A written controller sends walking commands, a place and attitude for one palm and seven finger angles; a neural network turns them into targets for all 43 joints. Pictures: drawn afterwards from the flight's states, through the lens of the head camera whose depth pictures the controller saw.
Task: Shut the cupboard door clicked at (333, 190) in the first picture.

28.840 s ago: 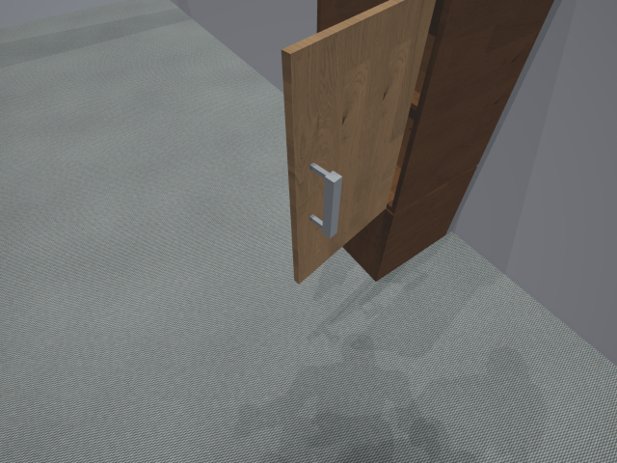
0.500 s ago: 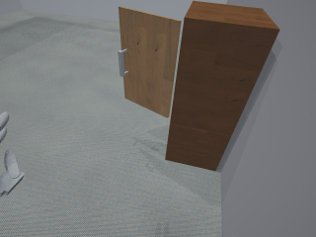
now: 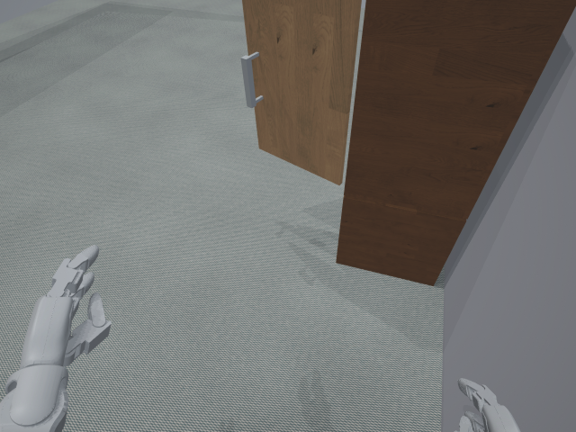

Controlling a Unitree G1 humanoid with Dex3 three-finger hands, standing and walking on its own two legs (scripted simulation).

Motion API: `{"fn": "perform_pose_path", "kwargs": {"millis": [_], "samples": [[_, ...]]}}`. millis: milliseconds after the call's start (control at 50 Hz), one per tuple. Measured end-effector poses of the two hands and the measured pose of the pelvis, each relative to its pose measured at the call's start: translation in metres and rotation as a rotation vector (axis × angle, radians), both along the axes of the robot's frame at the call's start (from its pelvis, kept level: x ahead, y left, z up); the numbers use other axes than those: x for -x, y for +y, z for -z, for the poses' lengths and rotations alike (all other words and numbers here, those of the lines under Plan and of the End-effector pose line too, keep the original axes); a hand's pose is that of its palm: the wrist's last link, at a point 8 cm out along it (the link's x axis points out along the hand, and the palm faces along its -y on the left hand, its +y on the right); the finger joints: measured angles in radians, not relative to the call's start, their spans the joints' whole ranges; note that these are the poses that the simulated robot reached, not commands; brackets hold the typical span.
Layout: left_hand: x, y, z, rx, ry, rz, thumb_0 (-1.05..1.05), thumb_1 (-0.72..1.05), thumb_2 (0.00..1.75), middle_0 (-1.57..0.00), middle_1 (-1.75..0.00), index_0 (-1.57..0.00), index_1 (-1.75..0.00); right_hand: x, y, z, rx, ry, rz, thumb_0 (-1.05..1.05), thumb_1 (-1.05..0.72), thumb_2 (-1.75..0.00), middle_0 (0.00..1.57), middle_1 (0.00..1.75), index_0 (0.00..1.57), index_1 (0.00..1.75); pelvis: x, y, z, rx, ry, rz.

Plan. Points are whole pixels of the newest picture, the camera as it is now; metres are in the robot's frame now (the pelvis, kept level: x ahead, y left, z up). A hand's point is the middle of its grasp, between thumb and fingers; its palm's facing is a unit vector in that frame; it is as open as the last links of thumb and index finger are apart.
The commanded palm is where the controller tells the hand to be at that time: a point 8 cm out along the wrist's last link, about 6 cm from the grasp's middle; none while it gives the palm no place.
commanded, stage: let the arm hang, fingers relaxed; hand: left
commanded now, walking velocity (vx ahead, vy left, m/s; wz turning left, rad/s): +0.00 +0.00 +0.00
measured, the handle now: (253, 80) +1.11 +0.19 -0.03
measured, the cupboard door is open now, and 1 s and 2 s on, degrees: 70 70 70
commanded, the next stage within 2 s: look to check the result in 1.00 s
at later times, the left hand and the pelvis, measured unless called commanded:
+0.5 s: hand out of the picture +0.00 +0.20 -0.15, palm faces +0.04 -0.97 -0.23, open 7.2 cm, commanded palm none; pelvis -0.01 +0.00 +0.02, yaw +0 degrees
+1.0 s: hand out of the picture -0.02 +0.18 -0.15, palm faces +0.03 -0.99 -0.16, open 7.3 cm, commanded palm none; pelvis -0.01 +0.02 +0.02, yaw -1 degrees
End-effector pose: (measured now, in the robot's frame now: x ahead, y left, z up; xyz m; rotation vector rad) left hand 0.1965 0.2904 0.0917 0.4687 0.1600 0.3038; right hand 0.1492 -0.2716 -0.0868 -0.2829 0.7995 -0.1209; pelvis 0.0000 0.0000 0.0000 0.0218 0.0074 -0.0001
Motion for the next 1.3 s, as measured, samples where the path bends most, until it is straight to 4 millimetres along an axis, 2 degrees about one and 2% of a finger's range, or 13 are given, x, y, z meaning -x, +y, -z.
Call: {"fn": "perform_pose_path", "kwargs": {"millis": [20,60,120,180,240,300,380,460,560,760,920,1100,1300], "samples": [[0.001,-0.004,0.034,0.053,0.138,-0.017,0.0,0.9,0.9,-0.2,-0.3,-0.2,-0.3,0.0,0.004,0.006,-0.014,0.015,-0.008,0.0,-0.91,-0.9,0.2,0.3,0.2,0.3,0.002,0.001,0.001,-0.008,0.001,-0.001],[0.017,-0.021,0.095,0.145,0.396,-0.026,0.01,0.91,0.9,-0.2,-0.3,-0.2,-0.3,0.005,0.013,0.018,-0.048,0.042,-0.017,0.0,-0.91,-0.9,0.2,0.3,0.2,0.3,0.006,-0.001,0.004,-0.02,-0.007,-0.003],[0.065,-0.06,0.162,0.275,0.697,-0.01,0.01,0.91,0.9,-0.2,-0.3,-0.2,-0.3,0.022,0.025,0.029,-0.099,0.12,-0.002,0.0,-0.91,-0.9,0.2,0.3,0.2,0.3,0.008,-0.005,0.002,-0.01,-0.023,-0.009],[0.118,-0.092,0.199,0.414,0.89,-0.04,0.01,0.92,0.9,-0.2,-0.3,-0.2,-0.3,0.049,0.035,0.033,-0.115,0.25,0.015,0.0,-0.91,-0.9,0.2,0.3,0.2,0.3,0.005,-0.008,-0.004,-0.003,-0.021,-0.014],[0.138,-0.08,0.209,0.454,0.904,-0.132,-0.05,1.0,0.89,-0.21,-0.3,-0.21,-0.31,0.079,0.04,0.036,-0.103,0.376,0.022,0.0,-0.91,-0.9,0.2,0.3,0.2,0.3,0.004,-0.01,-0.007,0.021,-0.016,-0.028],[0.157,-0.069,0.214,0.446,0.976,-0.17,-0.04,0.99,0.89,-0.21,-0.3,-0.21,-0.31,0.102,0.036,0.033,-0.073,0.451,0.063,0.0,-0.93,-0.9,0.2,0.3,0.2,0.3,0.005,-0.009,-0.012,0.025,-0.022,-0.022],[0.181,-0.055,0.213,0.428,1.064,-0.202,-0.02,0.96,0.89,-0.21,-0.3,-0.21,-0.3,0.123,0.031,0.029,-0.057,0.498,0.109,0.0,-0.93,-0.9,0.2,0.3,0.2,0.3,0.005,-0.003,-0.018,0.031,-0.027,-0.011],[0.197,-0.045,0.21,0.413,1.115,-0.224,-0.01,0.94,0.9,-0.21,-0.3,-0.2,-0.3,0.137,0.034,0.03,-0.061,0.516,0.134,0.0,-0.93,-0.9,0.2,0.3,0.2,0.3,0.006,0.002,-0.021,0.03,-0.034,-0.003],[0.207,-0.04,0.208,0.409,1.143,-0.234,0.0,0.92,0.9,-0.2,-0.3,-0.2,-0.3,0.149,0.044,0.032,-0.083,0.534,0.144,0.0,-0.92,-0.9,0.2,0.3,0.2,0.3,0.008,0.008,-0.023,0.028,-0.041,0.004],[0.214,-0.048,0.212,0.435,1.167,-0.217,0.01,0.91,0.9,-0.2,-0.3,-0.2,-0.3,0.166,0.07,0.037,-0.132,0.566,0.164,0.0,-0.91,-0.9,0.2,0.3,0.2,0.3,0.01,0.015,-0.024,0.025,-0.043,0.014],[0.217,-0.057,0.216,0.461,1.188,-0.203,0.01,0.91,0.9,-0.2,-0.3,-0.2,-0.3,0.177,0.079,0.037,-0.144,0.591,0.186,0.0,-0.91,-0.9,0.2,0.3,0.2,0.3,0.009,0.019,-0.024,0.024,-0.04,0.018],[0.219,-0.056,0.216,0.459,1.206,-0.211,0.01,0.91,0.9,-0.2,-0.3,-0.2,-0.3,0.181,0.078,0.037,-0.138,0.603,0.202,0.0,-0.91,-0.9,0.2,0.3,0.2,0.3,0.007,0.02,-0.024,0.022,-0.036,0.021],[0.211,-0.045,0.212,0.424,1.194,-0.221,0.01,0.91,0.9,-0.2,-0.3,-0.2,-0.3,0.167,0.066,0.036,-0.121,0.583,0.2,0.0,-0.91,-0.9,0.2,0.3,0.2,0.3,0.003,0.018,-0.024,0.022,-0.036,0.023]]}}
